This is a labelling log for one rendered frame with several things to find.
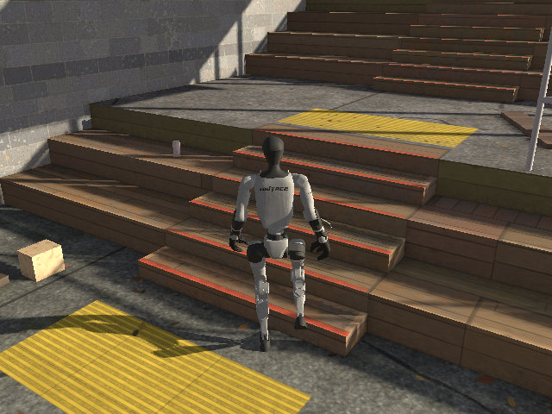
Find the left robot forearm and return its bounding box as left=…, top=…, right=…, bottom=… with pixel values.
left=229, top=209, right=244, bottom=240

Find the robot left thigh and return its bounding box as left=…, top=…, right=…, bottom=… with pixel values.
left=247, top=241, right=269, bottom=298

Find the left robot foot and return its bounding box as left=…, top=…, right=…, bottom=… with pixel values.
left=260, top=329, right=272, bottom=352

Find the right robot upper arm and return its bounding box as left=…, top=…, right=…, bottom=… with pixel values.
left=292, top=173, right=317, bottom=222

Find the left robot upper arm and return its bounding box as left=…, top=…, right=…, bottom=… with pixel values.
left=235, top=174, right=256, bottom=222

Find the right robot forearm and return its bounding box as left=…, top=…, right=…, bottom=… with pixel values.
left=309, top=208, right=328, bottom=243

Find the left robot hand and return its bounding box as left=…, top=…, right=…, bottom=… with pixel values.
left=229, top=236, right=249, bottom=252

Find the right robot hand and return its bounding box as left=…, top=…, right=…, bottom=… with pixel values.
left=310, top=240, right=330, bottom=260

